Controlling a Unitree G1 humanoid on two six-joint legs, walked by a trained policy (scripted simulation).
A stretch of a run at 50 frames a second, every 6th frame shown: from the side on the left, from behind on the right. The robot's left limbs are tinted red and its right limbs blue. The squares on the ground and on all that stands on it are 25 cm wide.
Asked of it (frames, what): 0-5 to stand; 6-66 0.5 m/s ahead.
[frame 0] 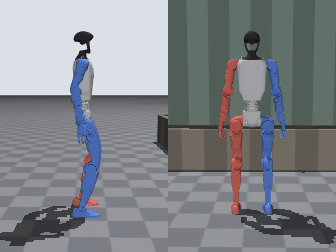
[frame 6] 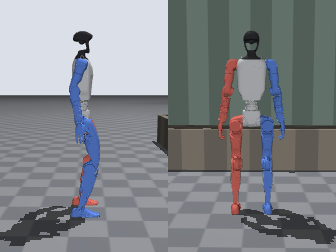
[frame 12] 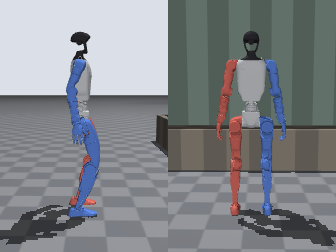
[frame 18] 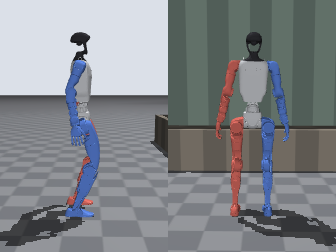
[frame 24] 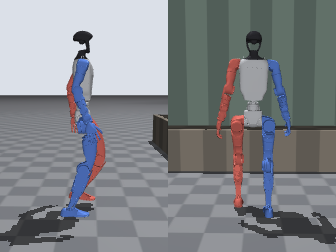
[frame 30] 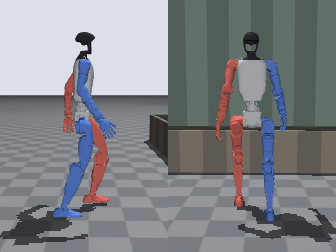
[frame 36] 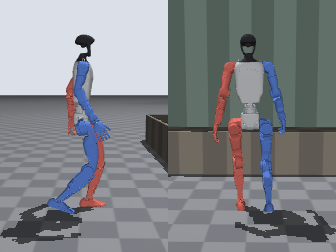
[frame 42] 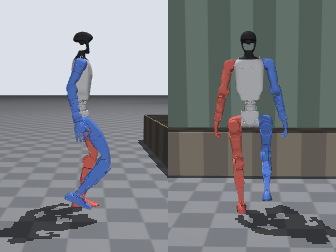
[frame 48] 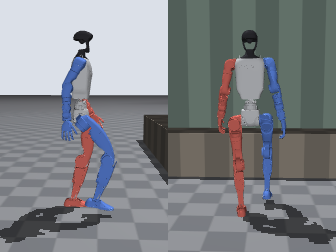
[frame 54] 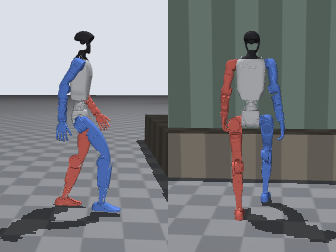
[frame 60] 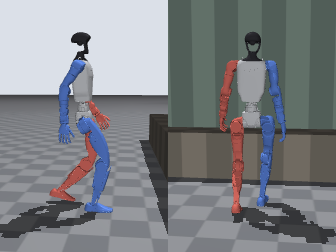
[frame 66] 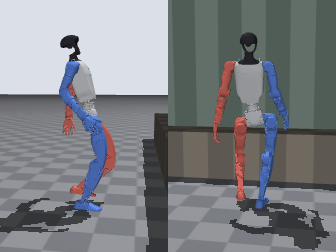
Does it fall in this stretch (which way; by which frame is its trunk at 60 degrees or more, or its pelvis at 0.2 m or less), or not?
no
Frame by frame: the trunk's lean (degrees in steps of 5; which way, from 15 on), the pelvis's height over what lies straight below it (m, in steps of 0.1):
0: 0, 0.8
6: 0, 0.8
12: 0, 0.8
18: 0, 0.8
24: 0, 0.8
30: 5, 0.8
36: 5, 0.8
42: 0, 0.8
48: 0, 0.8
54: 5, 0.8
60: 5, 0.7
66: 20 backward, 0.7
